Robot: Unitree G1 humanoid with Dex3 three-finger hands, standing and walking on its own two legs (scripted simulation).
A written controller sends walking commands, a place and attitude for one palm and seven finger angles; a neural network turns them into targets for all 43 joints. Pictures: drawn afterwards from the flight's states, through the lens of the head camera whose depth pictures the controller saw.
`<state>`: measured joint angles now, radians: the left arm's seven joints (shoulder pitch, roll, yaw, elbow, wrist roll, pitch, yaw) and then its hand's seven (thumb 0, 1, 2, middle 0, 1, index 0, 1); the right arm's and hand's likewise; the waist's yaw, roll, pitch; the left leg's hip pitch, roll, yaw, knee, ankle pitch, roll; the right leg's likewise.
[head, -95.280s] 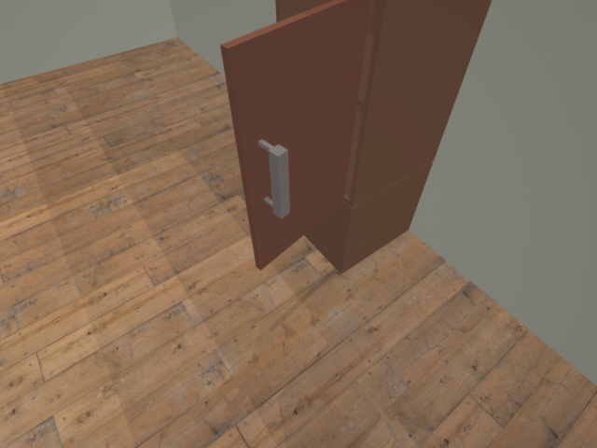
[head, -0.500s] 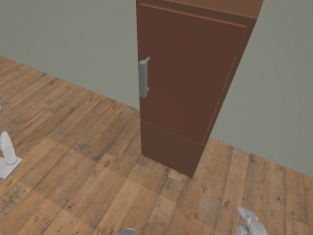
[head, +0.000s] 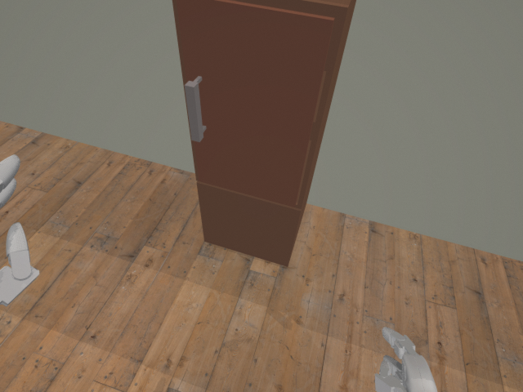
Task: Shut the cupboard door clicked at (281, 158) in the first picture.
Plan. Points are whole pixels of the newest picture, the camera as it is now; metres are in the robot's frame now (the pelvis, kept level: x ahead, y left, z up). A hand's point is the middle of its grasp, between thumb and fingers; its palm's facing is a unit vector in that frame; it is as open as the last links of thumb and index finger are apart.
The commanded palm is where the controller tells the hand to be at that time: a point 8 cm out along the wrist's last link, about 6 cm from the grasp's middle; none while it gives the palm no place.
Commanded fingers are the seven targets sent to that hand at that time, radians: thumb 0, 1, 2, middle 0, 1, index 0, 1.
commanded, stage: stop stepping back and stand still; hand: left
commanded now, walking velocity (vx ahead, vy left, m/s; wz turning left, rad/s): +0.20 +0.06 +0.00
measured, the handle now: (198, 109) +0.82 +0.20 -0.02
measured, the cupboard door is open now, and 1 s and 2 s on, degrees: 0 0 0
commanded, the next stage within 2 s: let the arm hang, fingers relaxed in 1.80 s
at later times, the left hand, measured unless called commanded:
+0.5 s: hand out of the picture +0.09 +0.26 +0.19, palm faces +0.47 -0.76 -0.45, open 7.4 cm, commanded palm +0.04 +0.30 +0.19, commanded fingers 0.00 0.90 0.90 -0.20 -0.30 -0.20 -0.30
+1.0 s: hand out of the picture +0.12 +0.31 +0.18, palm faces +0.50 -0.75 -0.43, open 7.4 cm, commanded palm +0.06 +0.33 +0.19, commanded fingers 0.00 0.90 0.90 -0.20 -0.30 -0.20 -0.30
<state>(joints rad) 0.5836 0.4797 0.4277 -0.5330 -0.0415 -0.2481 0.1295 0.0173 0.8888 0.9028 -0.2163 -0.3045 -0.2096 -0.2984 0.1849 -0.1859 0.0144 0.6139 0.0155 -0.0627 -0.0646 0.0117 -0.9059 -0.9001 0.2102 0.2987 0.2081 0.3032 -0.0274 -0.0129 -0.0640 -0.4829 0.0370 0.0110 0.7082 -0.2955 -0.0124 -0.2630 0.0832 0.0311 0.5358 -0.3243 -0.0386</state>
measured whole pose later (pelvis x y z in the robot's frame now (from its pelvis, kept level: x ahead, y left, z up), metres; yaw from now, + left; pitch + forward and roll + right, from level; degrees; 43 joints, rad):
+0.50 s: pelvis -0.10 +0.00 +0.01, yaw +1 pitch +0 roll +0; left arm 0.55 0.41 0.40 -0.46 -0.03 -0.18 0.17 0.02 0.89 0.90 -0.21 -0.30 -0.21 -0.30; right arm 0.27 -0.17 0.04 0.65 -0.02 -0.08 -0.06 0.01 -0.90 -0.90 0.21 0.30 0.21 0.30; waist -0.01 0.00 -0.08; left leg -0.46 -0.01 0.01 0.75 -0.35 0.00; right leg -0.19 0.07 -0.01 0.46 -0.29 -0.09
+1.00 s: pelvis -0.07 +0.03 +0.00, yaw +2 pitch +0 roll +0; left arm 0.50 0.42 0.43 -0.47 -0.04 -0.20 0.17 0.02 0.89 0.90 -0.21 -0.30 -0.21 -0.30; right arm 0.20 -0.17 0.03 0.61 0.01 -0.10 -0.06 0.01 -0.91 -0.90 0.21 0.30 0.20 0.30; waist 0.00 -0.01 -0.01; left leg -0.30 0.07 0.08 0.56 -0.26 -0.01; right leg -0.16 0.03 -0.02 0.52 -0.36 -0.03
